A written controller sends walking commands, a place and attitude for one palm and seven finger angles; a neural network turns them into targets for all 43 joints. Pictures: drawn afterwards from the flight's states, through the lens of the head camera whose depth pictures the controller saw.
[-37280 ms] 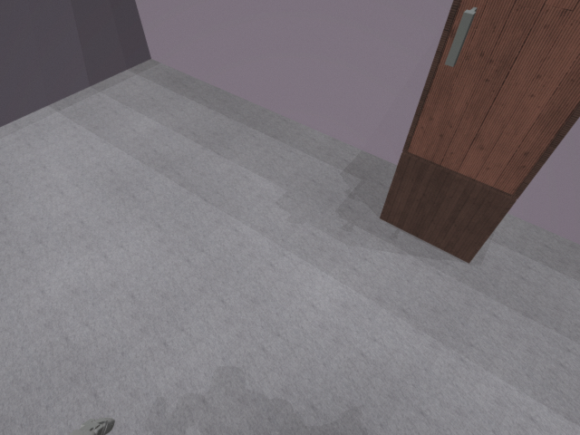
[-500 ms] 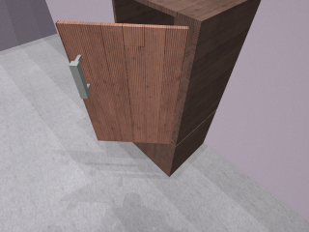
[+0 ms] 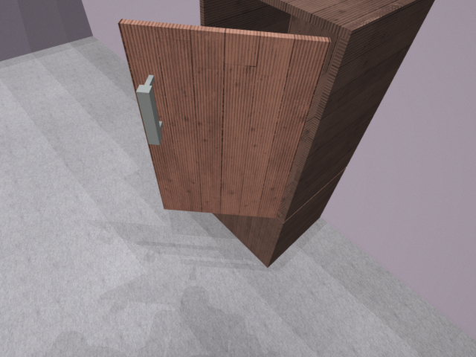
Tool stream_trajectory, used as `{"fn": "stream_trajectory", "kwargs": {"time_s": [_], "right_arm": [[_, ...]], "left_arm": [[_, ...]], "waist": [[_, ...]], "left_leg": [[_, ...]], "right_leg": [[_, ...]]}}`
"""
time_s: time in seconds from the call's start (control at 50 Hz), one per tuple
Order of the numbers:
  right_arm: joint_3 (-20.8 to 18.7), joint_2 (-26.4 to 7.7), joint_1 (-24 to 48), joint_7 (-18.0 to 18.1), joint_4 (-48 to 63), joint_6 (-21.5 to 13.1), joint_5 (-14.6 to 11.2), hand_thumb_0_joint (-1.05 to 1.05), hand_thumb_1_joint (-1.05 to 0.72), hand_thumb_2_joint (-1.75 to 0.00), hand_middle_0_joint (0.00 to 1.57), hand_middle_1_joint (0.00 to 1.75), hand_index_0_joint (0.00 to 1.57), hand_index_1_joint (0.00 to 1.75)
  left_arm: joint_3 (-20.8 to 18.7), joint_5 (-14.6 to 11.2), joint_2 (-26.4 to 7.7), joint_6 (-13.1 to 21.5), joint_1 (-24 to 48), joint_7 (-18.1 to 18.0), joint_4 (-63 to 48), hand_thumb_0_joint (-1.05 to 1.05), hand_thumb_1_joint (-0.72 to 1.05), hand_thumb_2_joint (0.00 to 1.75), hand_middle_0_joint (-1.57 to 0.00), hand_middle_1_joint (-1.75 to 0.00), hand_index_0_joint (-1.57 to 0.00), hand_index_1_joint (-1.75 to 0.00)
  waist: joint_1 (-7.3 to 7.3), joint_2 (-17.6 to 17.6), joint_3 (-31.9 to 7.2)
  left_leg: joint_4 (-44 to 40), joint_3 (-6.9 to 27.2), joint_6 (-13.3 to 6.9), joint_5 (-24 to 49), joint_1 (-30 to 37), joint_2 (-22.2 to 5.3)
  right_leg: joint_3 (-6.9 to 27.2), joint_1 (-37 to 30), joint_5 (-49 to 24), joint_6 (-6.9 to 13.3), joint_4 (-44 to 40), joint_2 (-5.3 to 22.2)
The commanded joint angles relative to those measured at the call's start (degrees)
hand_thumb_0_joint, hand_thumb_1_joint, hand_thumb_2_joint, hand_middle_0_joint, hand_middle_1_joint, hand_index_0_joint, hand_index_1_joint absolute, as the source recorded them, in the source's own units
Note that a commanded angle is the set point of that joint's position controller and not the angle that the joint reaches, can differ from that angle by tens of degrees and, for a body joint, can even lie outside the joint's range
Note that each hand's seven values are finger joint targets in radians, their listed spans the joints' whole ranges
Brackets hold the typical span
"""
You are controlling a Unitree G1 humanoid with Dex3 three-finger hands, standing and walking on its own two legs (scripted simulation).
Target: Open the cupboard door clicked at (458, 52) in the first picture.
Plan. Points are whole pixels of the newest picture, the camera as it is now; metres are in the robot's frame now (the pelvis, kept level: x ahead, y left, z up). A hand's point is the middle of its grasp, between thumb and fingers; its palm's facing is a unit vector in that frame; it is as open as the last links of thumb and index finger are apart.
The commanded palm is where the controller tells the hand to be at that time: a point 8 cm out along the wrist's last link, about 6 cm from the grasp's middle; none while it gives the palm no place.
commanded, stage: come to a stop and stand still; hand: left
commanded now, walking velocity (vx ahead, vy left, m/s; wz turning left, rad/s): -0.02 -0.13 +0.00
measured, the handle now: (152, 110) +0.56 +0.23 +0.08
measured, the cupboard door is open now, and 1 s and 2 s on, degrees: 43 43 43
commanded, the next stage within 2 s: look again from close up in 0.78 s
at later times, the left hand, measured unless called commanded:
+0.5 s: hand out of the picture +0.01 +0.15 -0.17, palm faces +0.01 -0.98 -0.22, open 7.3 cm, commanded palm none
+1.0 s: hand out of the picture -0.02 +0.12 -0.18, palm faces +0.04 -0.99 -0.16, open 7.4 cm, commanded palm none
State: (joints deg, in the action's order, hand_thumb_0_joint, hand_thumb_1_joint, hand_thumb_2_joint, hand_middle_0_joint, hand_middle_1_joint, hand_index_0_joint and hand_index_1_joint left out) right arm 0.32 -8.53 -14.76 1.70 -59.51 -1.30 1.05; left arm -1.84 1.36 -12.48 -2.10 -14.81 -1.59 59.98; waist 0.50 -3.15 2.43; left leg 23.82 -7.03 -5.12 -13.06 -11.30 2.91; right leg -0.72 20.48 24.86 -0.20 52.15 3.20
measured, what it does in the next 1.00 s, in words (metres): steps on the spot: right foot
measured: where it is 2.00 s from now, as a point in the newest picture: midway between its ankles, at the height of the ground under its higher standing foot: outside the picture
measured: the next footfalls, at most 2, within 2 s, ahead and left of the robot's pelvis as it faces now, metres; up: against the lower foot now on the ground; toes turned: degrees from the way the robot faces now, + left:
right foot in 0.20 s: +0.04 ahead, -0.14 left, +0.00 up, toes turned -1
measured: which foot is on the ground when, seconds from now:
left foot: down 0.00-1.00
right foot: up 0.00-0.18, down 0.20-1.00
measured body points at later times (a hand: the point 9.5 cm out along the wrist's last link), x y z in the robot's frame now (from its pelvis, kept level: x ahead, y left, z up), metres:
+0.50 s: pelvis -0.01 -0.03 +0.00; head -0.01 -0.04 +0.45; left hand +0.01 +0.20 -0.15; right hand +0.01 -0.25 -0.16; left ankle +0.00 +0.07 -0.74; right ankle +0.00 -0.14 -0.74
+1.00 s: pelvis -0.01 -0.04 +0.00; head -0.01 -0.04 +0.45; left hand -0.03 +0.17 -0.16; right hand -0.01 -0.26 -0.16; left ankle +0.00 +0.07 -0.74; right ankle +0.00 -0.14 -0.74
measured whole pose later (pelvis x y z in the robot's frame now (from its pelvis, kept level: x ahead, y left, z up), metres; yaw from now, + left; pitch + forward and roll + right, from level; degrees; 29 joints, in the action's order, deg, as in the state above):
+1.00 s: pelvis -0.01 -0.04 +0.00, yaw +1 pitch -2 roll +0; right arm 0.7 -7.8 -16.5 1.2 -65.1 -0.9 0.6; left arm 1.1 0.5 -8.0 1.2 -18.5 -2.0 63.4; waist -0.1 -1.0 1.3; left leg 24.0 -4.4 -0.8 -11.9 -10.5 -0.8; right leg -3.6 10.2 12.3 1.9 24.0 -0.6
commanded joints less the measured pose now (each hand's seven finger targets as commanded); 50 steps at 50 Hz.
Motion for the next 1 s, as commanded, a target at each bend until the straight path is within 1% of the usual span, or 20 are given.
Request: {"fn": "stream_trajectory", "kwargs": {"time_s": [0.0,0.06,0.1,0.12,0.14,0.16,0.18,0.2,0.22,0.24,0.3,0.32,0.34,0.38,0.46,0.54,0.6,0.68,0.8,0.98], "right_arm": [[-1.5,-7.4,-3.9,0.8,0.0,-0.9,0.0,0.00,-0.90,-0.90,0.20,0.30,0.20,0.30],[-1.9,-7.8,-4.7,0.9,-1.3,-0.7,0.2,0.00,-0.90,-0.90,0.20,0.30,0.20,0.30],[-2.0,-7.3,-4.9,0.9,-2.1,-0.7,0.1,0.00,-0.90,-0.90,0.20,0.30,0.20,0.30],[-2.0,-7.3,-4.6,0.9,-2.3,-0.7,0.0,0.00,-0.90,-0.90,0.20,0.30,0.20,0.30],[-1.9,-7.0,-4.1,0.9,-2.6,-0.7,-0.1,0.00,-0.90,-0.90,0.20,0.30,0.20,0.30],[-1.7,-5.9,-4.0,0.7,-2.8,-0.9,-0.4,0.00,-0.90,-0.90,0.20,0.30,0.20,0.30],[-1.4,-8.7,0.0,0.2,1.2,-1.0,-1.2,0.00,-0.90,-0.90,0.20,0.30,0.20,0.30],[-0.6,-6.2,0.9,-0.2,3.1,-1.0,-0.7,0.00,-0.90,-0.90,0.20,0.30,0.20,0.30],[-0.7,-4.8,-3.6,-0.4,2.0,-0.8,-0.4,0.00,-0.90,-0.90,0.20,0.30,0.20,0.30],[-1.1,-6.0,-5.0,-0.4,1.1,-0.7,-0.1,0.00,-0.90,-0.90,0.20,0.30,0.20,0.30],[-1.0,-5.8,-4.3,-0.3,0.9,-0.5,-0.2,0.00,-0.90,-0.90,0.20,0.30,0.20,0.30],[-0.9,-5.6,-4.1,-0.3,1.0,-0.4,-0.2,0.00,-0.90,-0.90,0.20,0.30,0.20,0.30],[-0.9,-5.5,-4.2,-0.3,1.0,-0.3,-0.2,0.00,-0.90,-0.90,0.20,0.30,0.20,0.30],[-1.0,-5.8,-4.2,-0.5,1.0,0.0,-0.2,0.00,-0.90,-0.90,0.20,0.30,0.20,0.30],[-0.9,-5.8,-4.4,-0.7,0.6,0.1,-0.1,0.00,-0.90,-0.90,0.20,0.30,0.20,0.30],[-0.7,-6.0,-4.1,-0.7,-0.1,-0.2,-0.2,0.00,-0.90,-0.90,0.20,0.30,0.20,0.30],[-0.6,-5.8,-4.0,-0.7,-0.8,-0.2,-0.3,0.00,-0.90,-0.90,0.20,0.30,0.20,0.30],[-0.4,-5.8,-3.8,-0.6,-1.6,-0.3,-0.3,0.00,-0.90,-0.90,0.20,0.30,0.20,0.30],[-0.4,-5.0,-3.9,-0.5,-2.9,-0.2,-0.4,0.00,-0.90,-0.90,0.20,0.30,0.20,0.30],[-0.3,-4.7,-4.5,-0.3,-4.0,-0.4,-0.4,0.00,-0.90,-0.90,0.20,0.30,0.20,0.30]], "left_arm": [[0.7,0.0,-0.8,1.0,-1.9,0.1,-1.6,0.00,0.90,0.90,-0.20,-0.30,-0.20,-0.30],[0.7,-0.2,-0.4,1.0,-0.6,0.0,-1.4,0.00,0.90,0.90,-0.20,-0.30,-0.20,-0.30],[0.7,-0.3,-0.8,1.3,-0.3,-0.1,-1.1,0.00,0.90,0.90,-0.20,-0.30,-0.20,-0.30],[0.5,-0.4,-0.6,1.5,-1.5,-0.2,-0.7,0.00,0.90,0.90,-0.20,-0.30,-0.20,-0.30],[0.5,-0.5,-0.9,1.8,-2.6,-0.3,0.1,0.00,0.90,0.90,-0.20,-0.30,-0.20,-0.30],[0.5,-0.4,-1.8,2.2,-3.3,-0.4,0.6,0.00,0.90,0.90,-0.20,-0.30,-0.20,-0.30],[1.6,0.4,-2.0,2.5,-7.0,-2.4,2.4,0.00,0.90,0.90,-0.20,-0.30,-0.20,-0.30],[1.4,0.3,-4.1,3.8,-7.3,-2.1,1.5,0.00,0.90,0.90,-0.20,-0.30,-0.20,-0.30],[1.9,-0.6,-3.8,4.2,-5.0,-1.7,0.8,0.00,0.90,0.90,-0.20,-0.30,-0.20,-0.30],[2.0,-0.8,-2.5,4.4,-3.0,-1.5,0.4,0.00,0.90,0.90,-0.20,-0.30,-0.20,-0.30],[2.2,-0.6,-2.1,4.0,-2.7,-1.2,-0.1,0.00,0.90,0.90,-0.20,-0.30,-0.20,-0.30],[2.1,-0.6,-2.1,4.1,-3.2,-1.2,0.0,0.00,0.90,0.90,-0.20,-0.30,-0.20,-0.30],[2.1,-0.7,-2.2,4.1,-3.3,-1.1,0.1,0.00,0.90,0.90,-0.20,-0.30,-0.20,-0.30],[2.2,-0.8,-2.2,4.0,-3.3,-0.9,-0.3,0.00,0.90,0.90,-0.20,-0.30,-0.20,-0.30],[2.1,-0.7,-2.5,4.2,-3.5,-0.9,-0.6,0.00,0.90,0.90,-0.20,-0.30,-0.20,-0.30],[2.0,-0.8,-2.9,4.5,-4.5,-0.8,-0.5,0.00,0.90,0.90,-0.20,-0.30,-0.20,-0.30],[2.0,-0.7,-2.8,4.5,-4.9,-0.8,-0.2,0.00,0.90,0.90,-0.20,-0.30,-0.20,-0.30],[2.0,-0.8,-2.5,4.4,-5.6,-0.7,0.3,0.00,0.90,0.90,-0.20,-0.30,-0.20,-0.30],[2.0,-0.7,-2.1,4.3,-6.5,-0.8,1.1,0.00,0.90,0.90,-0.20,-0.30,-0.20,-0.30],[2.1,-0.9,-1.4,4.3,-7.4,-0.7,1.7,0.00,0.90,0.90,-0.20,-0.30,-0.20,-0.30]], "waist": [[-0.86,6.5,-0.8],[-1.48,7.6,-1.6],[-1.36,7.4,-1.2],[-0.59,7.5,-1.6],[0.18,6.9,-1.7],[0.40,4.9,-1.4],[1.19,7.3,0.3],[0.75,7.1,-0.2],[-1.90,2.4,-6.9],[-2.09,0.4,-7.3],[-1.41,5.1,-0.9],[-1.20,4.8,0.2],[-1.36,2.7,0.8],[-1.59,2.0,2.4],[-1.71,1.0,2.9],[-1.45,1.3,1.2],[-1.31,0.7,2.0],[-1.08,2.7,1.8],[-0.76,2.0,2.8],[-0.47,2.6,1.4]], "left_leg": [[-10.2,14.7,-5.3,16.2,2.8,-17.1],[-8.9,15.1,-5.0,16.7,3.1,-17.2],[-7.3,14.8,-4.2,18.3,2.7,-16.8],[-6.3,13.9,-3.4,17.5,1.7,-16.2],[-5.0,12.7,-1.9,14.5,-0.1,-14.9],[-4.0,11.7,0.1,9.9,-2.5,-12.8],[3.8,8.4,3.0,18.5,-1.2,-11.5],[5.4,7.5,4.7,15.8,-3.0,-8.4],[2.3,7.9,4.6,5.2,0.2,-8.3],[2.1,9.2,3.7,8.3,0.6,-9.2],[-0.1,9.6,3.0,8.8,-1.9,-9.5],[-0.5,9.4,3.1,7.6,-2.4,-9.3],[-0.9,9.4,3.1,5.5,-2.5,-8.9],[-2.0,9.0,3.3,0.0,-2.7,-8.3],[-2.8,8.7,3.5,-1.6,-1.9,-7.7],[-2.8,8.3,3.5,0.6,-0.7,-7.7],[-3.3,8.1,3.6,0.7,-0.9,-7.9],[-4.0,8.3,3.7,0.5,-0.9,-8.1],[-4.4,8.1,3.8,0.5,-1.3,-8.2],[-4.5,8.1,3.8,1.7,-1.2,-8.4]], "right_leg": [[0.3,1.1,-1.0,-0.5,-6.1,0.9],[-0.1,-1.1,-1.1,-0.5,-12.1,0.4],[-0.3,-3.1,-2.6,-0.2,-17.4,0.1],[-0.4,-5.7,-5.6,-0.2,-21.3,0.2],[0.0,-8.9,-9.8,-0.1,-26.3,0.4],[2.5,-11.7,-13.9,0.5,-29.9,1.7],[3.7,-7.2,-21.3,0.9,-29.5,3.5],[4.6,-9.7,-34.3,1.9,-29.5,6.3],[5.0,-11.3,-26.3,3.5,-26.8,5.9],[3.6,-11.2,-24.4,3.1,-25.5,4.1],[3.5,-8.4,-19.4,3.0,-26.9,2.8],[3.8,-8.0,-18.8,2.9,-27.5,2.9],[4.2,-7.6,-17.7,3.0,-28.1,2.8],[5.2,-5.7,-11.8,3.1,-30.1,2.9],[6.0,-4.4,-7.7,3.2,-32.4,3.2],[6.0,-5.8,-10.6,3.0,-32.9,3.3],[5.7,-6.1,-10.7,3.0,-33.6,3.3],[5.8,-6.6,-10.8,3.0,-33.8,3.3],[5.2,-6.8,-11.0,2.8,-34.7,3.2],[5.0,-8.3,-13.3,2.7,-34.2,3.2]]}}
